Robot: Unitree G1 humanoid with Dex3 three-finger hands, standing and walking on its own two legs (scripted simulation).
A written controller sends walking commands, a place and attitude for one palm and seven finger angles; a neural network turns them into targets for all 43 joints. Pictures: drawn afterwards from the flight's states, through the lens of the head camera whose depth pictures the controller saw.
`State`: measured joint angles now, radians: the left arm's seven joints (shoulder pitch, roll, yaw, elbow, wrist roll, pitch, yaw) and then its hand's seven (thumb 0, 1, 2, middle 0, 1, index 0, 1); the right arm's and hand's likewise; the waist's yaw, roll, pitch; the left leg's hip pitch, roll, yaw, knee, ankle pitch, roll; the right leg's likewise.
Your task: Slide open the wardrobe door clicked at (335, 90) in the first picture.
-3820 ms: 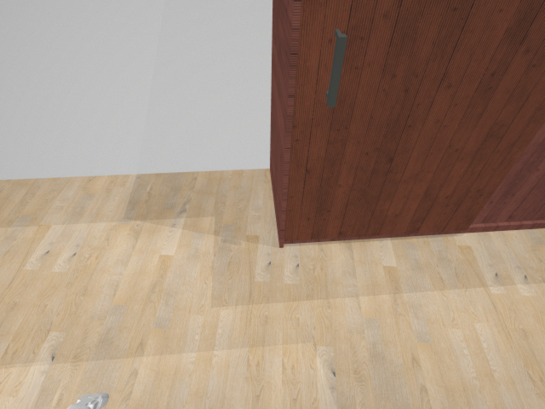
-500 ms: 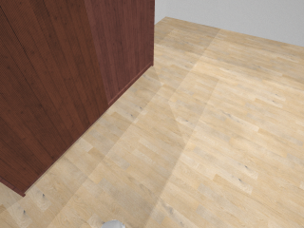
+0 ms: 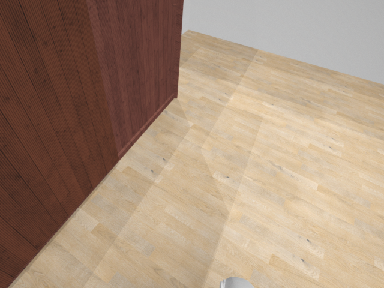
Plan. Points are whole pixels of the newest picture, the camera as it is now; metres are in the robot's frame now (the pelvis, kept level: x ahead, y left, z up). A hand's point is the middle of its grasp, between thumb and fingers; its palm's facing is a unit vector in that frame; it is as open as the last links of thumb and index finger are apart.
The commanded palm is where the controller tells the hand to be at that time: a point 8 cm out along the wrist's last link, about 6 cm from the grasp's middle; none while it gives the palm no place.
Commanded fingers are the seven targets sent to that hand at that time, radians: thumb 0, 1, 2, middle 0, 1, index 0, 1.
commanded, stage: walk to a spot facing it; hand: left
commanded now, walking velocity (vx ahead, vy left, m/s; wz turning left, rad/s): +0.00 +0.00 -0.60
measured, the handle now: out of the picture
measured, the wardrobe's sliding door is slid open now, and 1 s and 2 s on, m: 0.00 0.00 0.00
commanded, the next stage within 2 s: turn to face it in 0.14 s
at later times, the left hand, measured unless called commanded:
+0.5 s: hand (159, 247) +0.26 +0.09 -0.17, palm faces -0.12 -0.98 -0.17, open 7.4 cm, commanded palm none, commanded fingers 0.00 0.90 0.90 -0.20 -0.30 -0.20 -0.30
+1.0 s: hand out of the picture +0.13 +0.25 -0.18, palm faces +0.24 -0.94 -0.26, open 7.4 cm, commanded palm none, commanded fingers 0.00 0.90 0.90 -0.20 -0.30 -0.20 -0.30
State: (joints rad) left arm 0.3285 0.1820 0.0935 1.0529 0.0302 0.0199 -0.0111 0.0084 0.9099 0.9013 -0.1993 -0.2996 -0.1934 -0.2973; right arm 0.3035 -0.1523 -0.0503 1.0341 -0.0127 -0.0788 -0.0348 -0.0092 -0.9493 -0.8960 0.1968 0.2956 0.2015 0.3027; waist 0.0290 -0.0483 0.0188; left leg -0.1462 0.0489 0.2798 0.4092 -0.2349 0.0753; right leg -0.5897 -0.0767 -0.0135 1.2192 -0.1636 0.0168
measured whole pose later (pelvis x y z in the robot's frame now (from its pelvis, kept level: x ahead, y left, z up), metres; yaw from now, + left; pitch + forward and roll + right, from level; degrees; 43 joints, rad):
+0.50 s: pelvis +0.11 -0.04 -0.02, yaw -6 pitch -1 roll -1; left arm 0.10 0.11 0.03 0.98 0.02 -0.02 0.03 0.01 0.91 0.90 -0.20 -0.30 -0.20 -0.30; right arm 0.35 -0.11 -0.04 1.09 -0.01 0.03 -0.02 0.01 -0.91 -0.90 0.19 0.30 0.20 0.30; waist -0.06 0.03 0.05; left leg -0.37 0.11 0.08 1.10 -0.52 -0.03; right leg -0.30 -0.05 -0.21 0.59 -0.26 -0.05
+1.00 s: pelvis +0.11 +0.02 +0.00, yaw +11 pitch +1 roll -3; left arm 0.19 0.27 0.10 0.97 0.02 0.06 0.02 0.01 0.91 0.90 -0.20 -0.30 -0.19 -0.30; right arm 0.25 -0.18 -0.05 0.95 -0.02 0.01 -0.01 0.01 -0.91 -0.90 0.20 0.30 0.20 0.30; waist -0.01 -0.01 0.05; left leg -0.31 -0.02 0.04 0.46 -0.17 0.08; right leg -0.51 -0.09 -0.01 1.15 -0.31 0.10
